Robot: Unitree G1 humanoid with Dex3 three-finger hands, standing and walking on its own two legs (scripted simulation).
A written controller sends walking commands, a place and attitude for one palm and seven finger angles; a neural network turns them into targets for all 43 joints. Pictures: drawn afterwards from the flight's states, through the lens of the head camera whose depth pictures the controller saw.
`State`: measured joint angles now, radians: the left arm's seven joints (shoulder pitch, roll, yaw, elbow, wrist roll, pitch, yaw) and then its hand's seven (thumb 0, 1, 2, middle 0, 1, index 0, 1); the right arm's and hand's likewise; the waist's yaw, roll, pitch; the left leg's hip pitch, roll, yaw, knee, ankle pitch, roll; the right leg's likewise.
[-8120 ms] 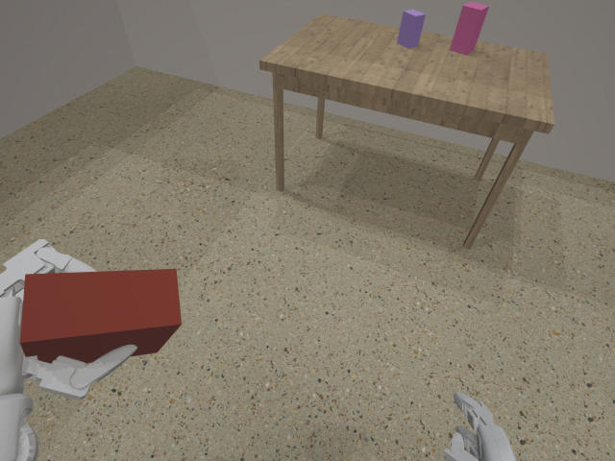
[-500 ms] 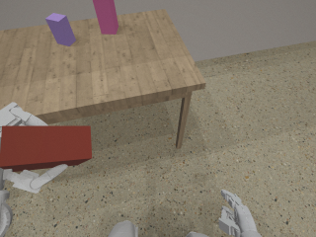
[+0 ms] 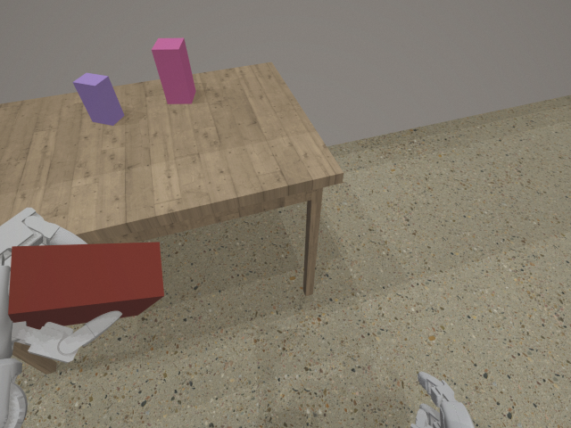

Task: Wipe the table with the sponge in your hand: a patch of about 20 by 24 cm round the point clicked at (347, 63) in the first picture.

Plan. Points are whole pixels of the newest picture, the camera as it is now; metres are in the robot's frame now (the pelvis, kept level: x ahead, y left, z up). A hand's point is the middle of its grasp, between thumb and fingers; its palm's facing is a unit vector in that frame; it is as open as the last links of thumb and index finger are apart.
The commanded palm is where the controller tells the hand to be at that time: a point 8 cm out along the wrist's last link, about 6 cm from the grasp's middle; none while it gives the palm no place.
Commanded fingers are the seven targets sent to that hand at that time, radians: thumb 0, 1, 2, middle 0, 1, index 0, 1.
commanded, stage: take the last steps up to it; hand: left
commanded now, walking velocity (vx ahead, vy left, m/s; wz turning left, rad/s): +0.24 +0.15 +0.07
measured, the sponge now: (108, 285) +0.23 +0.20 +0.16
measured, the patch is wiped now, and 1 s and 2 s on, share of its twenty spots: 0.00 0.00 0.00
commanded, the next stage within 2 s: come to a stop and stand still in 0.68 s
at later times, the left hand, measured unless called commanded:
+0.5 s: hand (39, 238) +0.27 +0.28 +0.18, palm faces +0.38 -0.79 -0.48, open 9.8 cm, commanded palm +0.21 +0.33 +0.19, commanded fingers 0.00 0.10 1.30 -1.20 -1.60 -1.20 -1.60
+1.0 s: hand (19, 199) +0.33 +0.34 +0.18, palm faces +0.37 -0.81 -0.45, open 9.8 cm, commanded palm +0.26 +0.38 +0.19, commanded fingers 0.00 0.10 1.30 -1.20 -1.60 -1.20 -1.60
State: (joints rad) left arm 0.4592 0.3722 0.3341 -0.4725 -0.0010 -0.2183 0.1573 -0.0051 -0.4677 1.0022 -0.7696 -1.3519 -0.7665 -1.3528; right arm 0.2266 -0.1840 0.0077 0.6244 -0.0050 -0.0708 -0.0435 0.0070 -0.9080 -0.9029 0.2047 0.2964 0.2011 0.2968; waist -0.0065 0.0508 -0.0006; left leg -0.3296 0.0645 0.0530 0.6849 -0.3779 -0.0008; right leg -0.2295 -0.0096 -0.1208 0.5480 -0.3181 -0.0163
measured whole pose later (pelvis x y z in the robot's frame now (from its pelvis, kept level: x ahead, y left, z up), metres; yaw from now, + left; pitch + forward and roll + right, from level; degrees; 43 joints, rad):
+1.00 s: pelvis +0.11 +0.10 +0.00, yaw +1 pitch -1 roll +1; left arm 0.46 0.46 0.39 -0.57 -0.03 -0.23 0.16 0.00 -0.47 1.00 -0.77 -1.35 -0.77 -1.35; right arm 0.15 -0.17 -0.04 0.58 -0.01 -0.05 -0.06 0.01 -0.91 -0.90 0.20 0.30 0.20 0.30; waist -0.01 -0.08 0.11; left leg -0.32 0.06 0.13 0.54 -0.21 0.00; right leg -0.32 -0.07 -0.04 0.87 -0.54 0.02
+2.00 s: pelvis +0.02 +0.06 +0.01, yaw -1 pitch -2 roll +0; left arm 0.45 0.33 0.27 -0.40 -0.02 -0.15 0.14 -0.01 -0.46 1.00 -0.77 -1.35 -0.77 -1.35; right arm 0.23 -0.19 0.04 0.62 -0.01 -0.05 -0.06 0.01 -0.91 -0.90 0.21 0.30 0.20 0.30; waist 0.01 0.01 0.02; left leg -0.24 0.01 0.02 0.50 -0.25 0.01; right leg -0.28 0.05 -0.12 0.40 -0.10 -0.09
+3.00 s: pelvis +0.12 +0.16 -0.01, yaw -2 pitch +0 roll -3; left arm 0.40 0.39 0.36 -0.47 -0.05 -0.20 0.08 0.00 -0.46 1.00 -0.78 -1.35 -0.78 -1.35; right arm 0.19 -0.21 0.01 0.50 -0.01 -0.08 0.01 0.01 -0.91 -0.90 0.21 0.30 0.20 0.30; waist 0.01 -0.02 0.05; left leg -0.18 -0.08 0.07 0.63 -0.43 0.09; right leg -0.27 -0.02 -0.04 0.61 -0.33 -0.02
